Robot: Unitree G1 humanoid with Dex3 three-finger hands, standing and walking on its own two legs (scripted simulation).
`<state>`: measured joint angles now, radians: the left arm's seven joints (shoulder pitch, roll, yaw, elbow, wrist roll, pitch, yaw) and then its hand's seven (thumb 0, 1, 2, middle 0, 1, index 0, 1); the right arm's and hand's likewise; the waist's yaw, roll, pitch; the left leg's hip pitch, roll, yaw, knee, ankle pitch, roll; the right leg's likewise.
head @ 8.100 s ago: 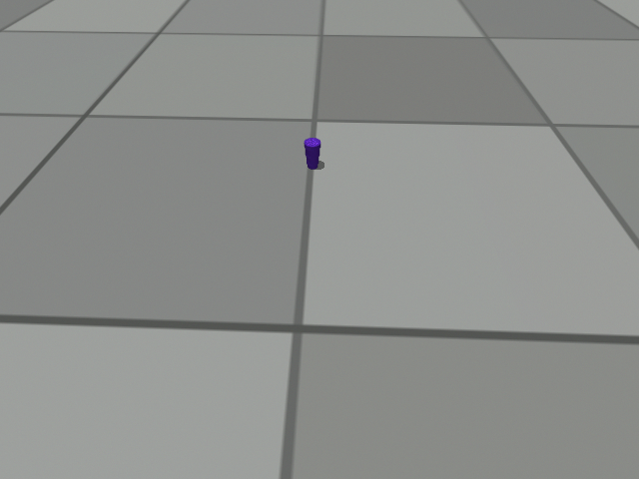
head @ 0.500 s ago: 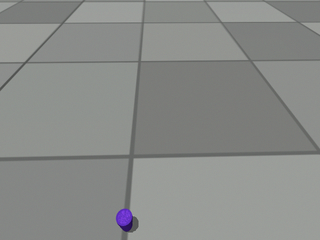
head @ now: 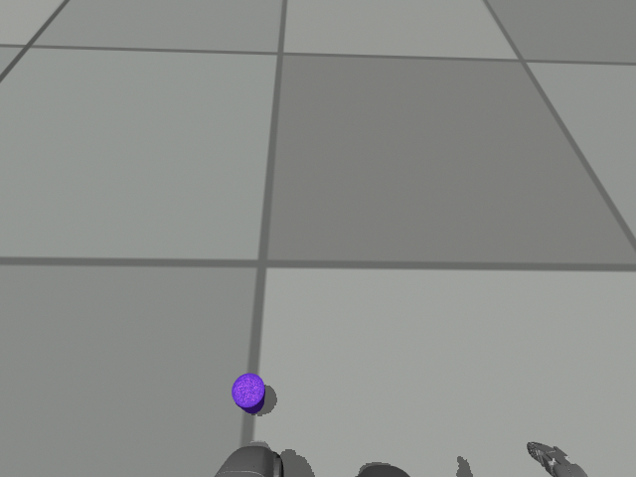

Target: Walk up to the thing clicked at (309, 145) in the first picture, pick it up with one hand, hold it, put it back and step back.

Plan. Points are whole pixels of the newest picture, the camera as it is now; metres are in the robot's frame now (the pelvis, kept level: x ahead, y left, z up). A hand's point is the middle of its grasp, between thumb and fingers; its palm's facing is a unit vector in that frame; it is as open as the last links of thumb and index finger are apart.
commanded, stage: walk up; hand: left
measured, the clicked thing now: (251, 396) +0.37 +0.17 -0.67
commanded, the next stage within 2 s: stand in 1.40 s
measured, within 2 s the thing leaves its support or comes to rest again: neither
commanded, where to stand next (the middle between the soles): +0.04 -0.02 m, yaw -2 degrees
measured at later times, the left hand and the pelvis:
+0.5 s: hand out of the picture -0.04 +0.26 -0.12, palm faces -0.10 -0.88 -0.46, open 7.4 cm; pelvis -0.10 -0.02 +0.01, yaw -4 degrees
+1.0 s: hand out of the picture -0.07 +0.24 -0.13, palm faces -0.03 -0.93 -0.36, open 7.4 cm; pelvis -0.15 -0.02 +0.02, yaw -1 degrees
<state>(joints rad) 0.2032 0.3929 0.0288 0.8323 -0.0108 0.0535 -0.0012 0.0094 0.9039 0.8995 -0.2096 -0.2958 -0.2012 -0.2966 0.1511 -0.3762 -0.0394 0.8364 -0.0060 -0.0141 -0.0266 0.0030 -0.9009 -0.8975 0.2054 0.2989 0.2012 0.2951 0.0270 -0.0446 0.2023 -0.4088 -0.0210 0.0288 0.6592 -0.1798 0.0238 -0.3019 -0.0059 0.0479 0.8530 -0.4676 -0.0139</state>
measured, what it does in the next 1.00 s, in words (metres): walks backwards: right foot, then left foot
